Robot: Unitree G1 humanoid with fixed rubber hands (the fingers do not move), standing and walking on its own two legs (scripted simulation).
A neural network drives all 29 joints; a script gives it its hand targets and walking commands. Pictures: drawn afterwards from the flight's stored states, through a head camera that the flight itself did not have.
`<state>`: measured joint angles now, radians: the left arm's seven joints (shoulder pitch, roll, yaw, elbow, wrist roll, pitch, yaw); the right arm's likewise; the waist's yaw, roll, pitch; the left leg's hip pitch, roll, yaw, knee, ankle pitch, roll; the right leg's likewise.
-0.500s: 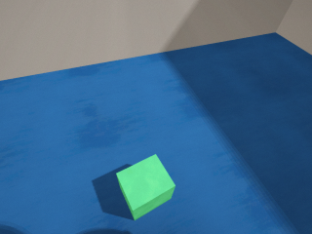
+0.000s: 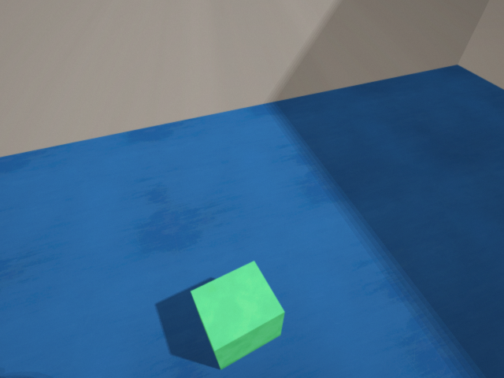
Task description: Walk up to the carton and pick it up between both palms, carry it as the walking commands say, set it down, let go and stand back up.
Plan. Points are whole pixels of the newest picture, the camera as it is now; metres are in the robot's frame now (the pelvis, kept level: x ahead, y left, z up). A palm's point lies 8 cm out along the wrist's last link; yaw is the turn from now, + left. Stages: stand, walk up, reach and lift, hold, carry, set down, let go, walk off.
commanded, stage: walk up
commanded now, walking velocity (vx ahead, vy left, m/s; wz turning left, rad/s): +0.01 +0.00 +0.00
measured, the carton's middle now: (237, 314) +0.48 +0.06 -0.66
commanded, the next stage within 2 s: none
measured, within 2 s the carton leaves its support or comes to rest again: neither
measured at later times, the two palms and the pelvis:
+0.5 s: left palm out of the picture +0.06 +0.17 -0.14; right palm out of the picture +0.06 -0.39 -0.14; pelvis +0.03 -0.11 -0.02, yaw +12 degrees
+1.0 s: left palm out of the picture +0.00 +0.09 -0.14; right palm (418, 314) +0.27 -0.32 -0.14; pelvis +0.08 -0.14 -0.01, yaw +22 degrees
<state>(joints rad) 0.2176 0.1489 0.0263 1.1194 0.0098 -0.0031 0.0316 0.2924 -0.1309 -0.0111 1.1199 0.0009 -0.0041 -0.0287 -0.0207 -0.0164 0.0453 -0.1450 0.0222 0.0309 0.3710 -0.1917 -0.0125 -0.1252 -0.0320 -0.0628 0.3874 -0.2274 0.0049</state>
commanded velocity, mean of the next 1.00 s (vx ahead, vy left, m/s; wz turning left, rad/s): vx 0.05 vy -0.09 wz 0.33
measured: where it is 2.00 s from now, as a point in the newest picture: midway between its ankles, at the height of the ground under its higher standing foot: outside the picture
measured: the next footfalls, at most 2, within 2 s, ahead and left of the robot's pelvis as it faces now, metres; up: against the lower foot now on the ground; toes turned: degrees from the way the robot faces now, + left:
right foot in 0.44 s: +0.12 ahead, -0.24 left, +0.00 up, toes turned +6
left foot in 0.78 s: +0.08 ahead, -0.05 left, +0.00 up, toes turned +24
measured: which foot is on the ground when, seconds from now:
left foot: down 0.00-0.44, up 0.46-0.76, down 0.78-1.00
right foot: down 0.00-0.14, up 0.16-0.42, down 0.44-0.78, up 0.80-1.00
